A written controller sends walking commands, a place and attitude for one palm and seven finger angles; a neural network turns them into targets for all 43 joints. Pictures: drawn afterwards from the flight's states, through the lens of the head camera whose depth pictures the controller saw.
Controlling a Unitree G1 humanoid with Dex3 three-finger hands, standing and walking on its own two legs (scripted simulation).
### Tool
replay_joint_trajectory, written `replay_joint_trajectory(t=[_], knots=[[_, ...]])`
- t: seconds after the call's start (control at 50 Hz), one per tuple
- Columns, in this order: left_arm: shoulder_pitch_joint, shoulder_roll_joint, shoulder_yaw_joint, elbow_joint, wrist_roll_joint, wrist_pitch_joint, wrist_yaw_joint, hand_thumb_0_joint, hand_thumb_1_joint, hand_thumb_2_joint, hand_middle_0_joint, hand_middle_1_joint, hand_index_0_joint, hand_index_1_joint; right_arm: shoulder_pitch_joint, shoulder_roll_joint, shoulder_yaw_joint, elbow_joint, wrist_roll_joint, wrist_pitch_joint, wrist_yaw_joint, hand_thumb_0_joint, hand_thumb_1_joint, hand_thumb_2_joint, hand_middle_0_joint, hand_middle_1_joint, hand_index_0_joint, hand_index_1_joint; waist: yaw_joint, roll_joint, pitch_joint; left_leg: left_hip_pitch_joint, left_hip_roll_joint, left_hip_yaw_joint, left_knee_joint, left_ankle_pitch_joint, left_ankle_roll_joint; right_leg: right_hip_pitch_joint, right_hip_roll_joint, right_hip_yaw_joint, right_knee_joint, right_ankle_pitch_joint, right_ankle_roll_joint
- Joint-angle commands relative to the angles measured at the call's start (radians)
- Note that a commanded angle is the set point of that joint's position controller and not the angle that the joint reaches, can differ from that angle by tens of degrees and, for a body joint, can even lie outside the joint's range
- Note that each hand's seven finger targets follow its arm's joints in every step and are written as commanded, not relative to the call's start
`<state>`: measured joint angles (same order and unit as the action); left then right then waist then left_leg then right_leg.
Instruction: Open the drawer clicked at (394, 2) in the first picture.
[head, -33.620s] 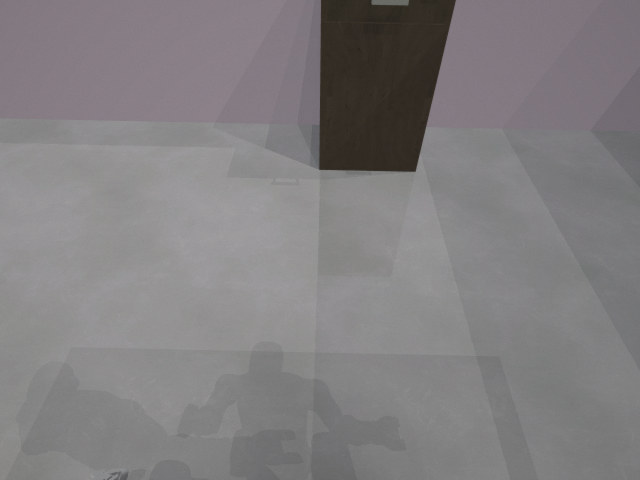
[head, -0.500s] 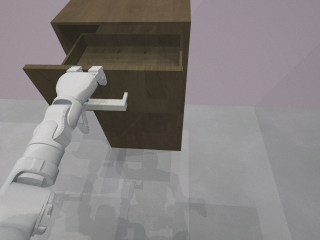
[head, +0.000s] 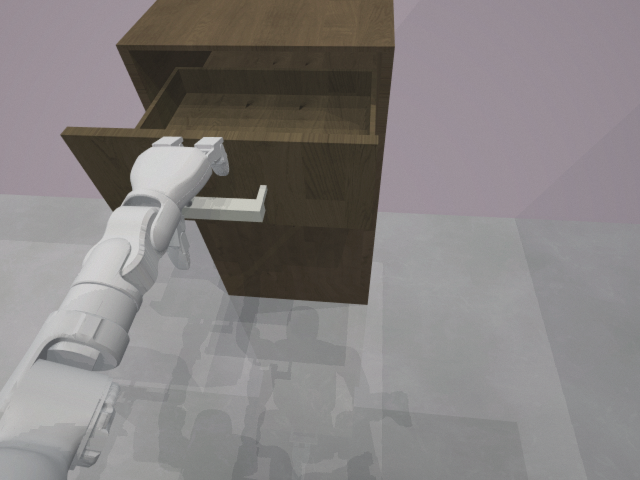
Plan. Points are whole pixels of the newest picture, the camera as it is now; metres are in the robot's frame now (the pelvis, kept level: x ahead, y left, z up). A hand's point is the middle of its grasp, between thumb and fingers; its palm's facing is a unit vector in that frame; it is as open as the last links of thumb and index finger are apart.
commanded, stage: move the hooked fingers above the handle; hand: left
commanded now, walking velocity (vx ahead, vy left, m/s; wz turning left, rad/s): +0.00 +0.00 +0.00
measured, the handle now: (222, 199) +0.50 +0.17 +0.05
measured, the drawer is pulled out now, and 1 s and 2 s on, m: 0.26 0.26 0.26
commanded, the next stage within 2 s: none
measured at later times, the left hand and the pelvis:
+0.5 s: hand (209, 210) +0.42 +0.16 +0.11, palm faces -0.01 -0.04 -1.00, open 13.8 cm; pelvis +0.00 -0.01 +0.00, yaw +0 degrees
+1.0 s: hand (206, 196) +0.45 +0.17 +0.11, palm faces +0.03 -0.03 -1.00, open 13.8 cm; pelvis +0.00 -0.01 +0.00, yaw -1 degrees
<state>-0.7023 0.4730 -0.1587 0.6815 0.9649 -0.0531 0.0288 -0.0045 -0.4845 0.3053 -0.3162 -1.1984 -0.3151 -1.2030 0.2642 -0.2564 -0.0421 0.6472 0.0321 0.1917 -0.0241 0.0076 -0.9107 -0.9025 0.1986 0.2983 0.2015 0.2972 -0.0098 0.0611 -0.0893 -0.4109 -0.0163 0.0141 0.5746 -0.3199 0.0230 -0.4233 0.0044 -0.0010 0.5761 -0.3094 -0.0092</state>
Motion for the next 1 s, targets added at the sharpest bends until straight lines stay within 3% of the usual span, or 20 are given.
replay_joint_trajectory(t=[0.0, 0.06, 0.12, 0.16, 0.2, 0.26, 0.3, 0.36, 0.44, 0.46, 0.54, 0.56, 0.64, 0.74, 0.78, 0.82, 0.9, 0.94, 0.96, 0.98], knots=[[-0.490, 0.167, 0.081, -0.275, -0.019, -0.052, 0.040, 0.000, -0.500, 0.300, -0.300, -1.200, -0.300, -1.200, 0.006, -0.123, -0.045, -0.106, -0.004, -0.029, -0.009, 0.000, -0.900, -0.900, 0.200, 0.300, 0.200, 0.300, -0.028, -0.031, -0.360, 0.219, -0.004, -0.007, -0.016, 0.469, 0.014, 0.117, 0.024, -0.019, -0.036, 0.363, -0.036], [-0.429, 0.265, 0.186, -0.235, -0.016, -0.046, 0.073, 0.000, -0.500, 0.300, -0.300, -1.200, -0.300, -1.200, 0.001, -0.130, -0.044, -0.097, -0.010, -0.027, -0.005, 0.000, -0.900, -0.900, 0.200, 0.300, 0.200, 0.300, 0.010, -0.057, -0.363, 0.185, -0.005, 0.006, -0.022, 0.481, 0.010, 0.161, 0.023, -0.018, -0.033, 0.383, -0.039], [-0.389, 0.304, 0.232, -0.169, 0.003, -0.016, 0.100, 0.000, -0.500, 0.300, -0.300, -1.200, -0.300, -1.200, -0.013, -0.125, -0.035, -0.092, -0.007, -0.028, -0.003, 0.000, -0.900, -0.900, 0.200, 0.300, 0.200, 0.300, 0.025, -0.078, -0.330, 0.119, -0.007, 0.021, -0.037, 0.450, 0.013, 0.199, 0.020, -0.015, -0.029, 0.408, -0.036], [-0.374, 0.334, 0.245, -0.166, 0.019, 0.002, 0.105, 0.000, -0.500, 0.300, -0.300, -1.200, -0.300, -1.200, -0.024, -0.132, -0.033, -0.097, -0.007, -0.026, -0.006, 0.000, -0.900, -0.900, 0.200, 0.300, 0.200, 0.300, 0.029, -0.091, -0.356, 0.097, -0.009, 0.031, -0.043, 0.428, 0.014, 0.239, 0.015, -0.005, -0.032, 0.414, -0.033], [-0.361, 0.269, 0.185, -0.216, 0.020, 0.014, 0.092, 0.000, -0.500, 0.300, -0.300, -1.200, -0.300, -1.200, -0.033, -0.128, -0.037, -0.113, -0.002, -0.028, 0.000, 0.000, -0.900, -0.900, 0.200, 0.300, 0.200, 0.300, 0.020, -0.046, -0.368, 0.131, -0.005, 0.031, -0.040, 0.467, 0.015, 0.225, 0.017, -0.009, -0.028, 0.431, -0.034], [-0.331, 0.183, 0.105, -0.262, -0.006, 0.024, 0.048, 0.000, -0.500, 0.300, -0.300, -1.200, -0.300, -1.200, -0.030, -0.133, -0.046, -0.125, 0.005, -0.027, 0.003, 0.000, -0.900, -0.900, 0.200, 0.300, 0.200, 0.300, -0.011, -0.077, -0.354, 0.173, -0.001, 0.026, -0.036, 0.460, 0.022, 0.198, 0.020, -0.009, -0.046, 0.414, -0.029], [-0.362, 0.127, 0.044, -0.328, -0.022, 0.010, 0.023, 0.000, -0.500, 0.300, -0.300, -1.200, -0.300, -1.200, -0.035, -0.130, -0.046, -0.129, 0.007, -0.028, -0.001, 0.000, -0.900, -0.900, 0.200, 0.300, 0.200, 0.300, -0.029, -0.052, -0.331, 0.208, -0.001, 0.016, -0.040, 0.441, 0.023, 0.158, 0.021, -0.011, -0.056, 0.388, -0.026], [-0.402, 0.145, 0.051, -0.352, -0.035, -0.015, 0.016, 0.000, -0.500, 0.300, -0.300, -1.200, -0.300, -1.200, -0.030, -0.129, -0.043, -0.120, 0.004, -0.028, -0.010, 0.000, -0.900, -0.900, 0.200, 0.300, 0.200, 0.300, -0.034, -0.065, -0.312, 0.217, -0.006, 0.006, -0.039, 0.425, 0.022, 0.144, 0.020, -0.012, -0.064, 0.369, -0.028], [-0.460, 0.218, 0.130, -0.299, -0.019, -0.036, 0.063, 0.000, -0.500, 0.300, -0.300, -1.200, -0.300, -1.200, -0.032, -0.119, -0.036, -0.096, 0.002, -0.035, -0.014, 0.000, -0.900, -0.900, 0.200, 0.300, 0.200, 0.300, -0.009, -0.050, -0.308, 0.181, -0.016, 0.009, -0.047, 0.384, 0.016, 0.154, 0.019, -0.014, -0.055, 0.344, -0.034], [-0.461, 0.277, 0.182, -0.277, -0.011, -0.036, 0.081, 0.000, -0.500, 0.300, -0.300, -1.200, -0.300, -1.200, -0.030, -0.126, -0.036, -0.087, -0.002, -0.036, -0.016, 0.000, -0.900, -0.900, 0.200, 0.300, 0.200, 0.300, 0.001, -0.063, -0.322, 0.170, -0.015, 0.014, -0.048, 0.380, 0.015, 0.174, 0.017, -0.009, -0.056, 0.340, -0.034], [-0.448, 0.255, 0.174, -0.188, 0.012, -0.001, 0.117, 0.000, -0.500, 0.300, -0.300, -1.200, -0.300, -1.200, -0.052, -0.114, -0.029, -0.087, -0.004, -0.042, -0.013, 0.000, -0.900, -0.900, 0.200, 0.300, 0.200, 0.300, 0.014, -0.051, -0.339, 0.148, -0.016, 0.029, -0.050, 0.391, 0.014, 0.200, 0.014, -0.009, -0.043, 0.372, -0.033], [-0.434, 0.286, 0.201, -0.160, 0.011, 0.010, 0.115, 0.000, -0.500, 0.300, -0.300, -1.200, -0.300, -1.200, -0.047, -0.124, -0.029, -0.085, -0.003, -0.041, -0.012, 0.000, -0.900, -0.900, 0.200, 0.300, 0.200, 0.300, 0.013, -0.082, -0.340, 0.127, -0.014, 0.034, -0.053, 0.375, 0.015, 0.222, 0.011, -0.005, -0.051, 0.371, -0.031], [-0.398, 0.184, 0.092, -0.106, 0.013, 0.043, 0.055, 0.000, -0.500, 0.300, -0.300, -1.200, -0.300, -1.200, -0.052, -0.131, -0.026, -0.107, 0.008, -0.035, -0.017, 0.000, -0.900, -0.900, 0.200, 0.300, 0.200, 0.300, -0.014, -0.112, -0.281, 0.115, -0.013, 0.038, -0.059, 0.327, 0.023, 0.187, 0.008, -0.007, -0.063, 0.352, -0.023], [-0.458, 0.137, 0.041, -0.235, -0.022, -0.032, -0.010, 0.000, -0.500, 0.300, -0.300, -1.200, -0.300, -1.200, -0.029, -0.127, -0.035, -0.126, 0.003, -0.038, -0.026, 0.000, -0.900, -0.900, 0.200, 0.300, 0.200, 0.300, -0.036, -0.089, -0.305, 0.166, -0.019, 0.024, -0.044, 0.330, 0.031, 0.167, 0.007, 0.003, -0.070, 0.363, -0.021], [-0.446, 0.215, 0.116, -0.268, -0.030, -0.072, 0.001, 0.000, -0.500, 0.300, -0.300, -1.200, -0.300, -1.200, -0.022, -0.126, -0.038, -0.124, 0.000, -0.040, -0.030, 0.000, -0.900, -0.900, 0.200, 0.300, 0.200, 0.300, -0.016, -0.086, -0.340, 0.162, -0.022, 0.021, -0.039, 0.352, 0.031, 0.199, 0.007, 0.009, -0.063, 0.383, -0.023], [-0.476, 0.218, 0.129, -0.275, -0.027, -0.097, 0.031, 0.000, -0.500, 0.300, -0.300, -1.200, -0.300, -1.200, -0.014, -0.118, -0.038, -0.110, -0.002, -0.042, -0.027, 0.000, -0.900, -0.900, 0.200, 0.300, 0.200, 0.300, -0.013, -0.059, -0.341, 0.160, -0.023, 0.020, -0.034, 0.378, 0.025, 0.183, 0.011, 0.001, -0.050, 0.391, -0.027], [-0.484, 0.335, 0.244, -0.173, 0.002, -0.068, 0.120, 0.000, -0.500, 0.300, -0.300, -1.200, -0.300, -1.200, -0.005, -0.122, -0.038, -0.075, -0.004, -0.051, -0.020, 0.000, -0.900, -0.900, 0.200, 0.300, 0.200, 0.300, 0.008, -0.057, -0.336, 0.103, -0.020, 0.031, -0.034, 0.366, 0.018, 0.195, 0.012, 0.002, -0.039, 0.376, -0.029], [-0.508, 0.311, 0.210, -0.141, 0.017, -0.036, 0.140, 0.000, -0.500, 0.300, -0.300, -1.200, -0.300, -1.200, -0.008, -0.123, -0.035, -0.072, -0.004, -0.054, -0.018, 0.000, -0.900, -0.900, 0.200, 0.300, 0.200, 0.300, -0.003, -0.051, -0.345, 0.094, -0.019, 0.035, -0.035, 0.370, 0.017, 0.199, 0.011, 0.001, -0.035, 0.389, -0.028], [-0.497, 0.346, 0.240, -0.130, 0.025, -0.026, 0.142, 0.000, -0.500, 0.300, -0.300, -1.200, -0.300, -1.200, -0.003, -0.130, -0.039, -0.069, -0.004, -0.054, -0.016, 0.000, -0.900, -0.900, 0.200, 0.300, 0.200, 0.300, 0.004, -0.055, -0.385, 0.097, -0.018, 0.038, -0.033, 0.388, 0.016, 0.226, 0.012, 0.003, -0.032, 0.404, -0.029], [-0.480, 0.316, 0.210, -0.133, 0.027, -0.014, 0.134, 0.000, -0.500, 0.300, -0.300, -1.200, -0.300, -1.200, -0.006, -0.128, -0.040, -0.077, -0.004, -0.053, -0.015, 0.000, -0.900, -0.900, 0.200, 0.300, 0.200, 0.300, 0.006, -0.048, -0.411, 0.109, -0.019, 0.039, -0.032, 0.406, 0.019, 0.240, 0.011, 0.004, -0.028, 0.431, -0.028]])
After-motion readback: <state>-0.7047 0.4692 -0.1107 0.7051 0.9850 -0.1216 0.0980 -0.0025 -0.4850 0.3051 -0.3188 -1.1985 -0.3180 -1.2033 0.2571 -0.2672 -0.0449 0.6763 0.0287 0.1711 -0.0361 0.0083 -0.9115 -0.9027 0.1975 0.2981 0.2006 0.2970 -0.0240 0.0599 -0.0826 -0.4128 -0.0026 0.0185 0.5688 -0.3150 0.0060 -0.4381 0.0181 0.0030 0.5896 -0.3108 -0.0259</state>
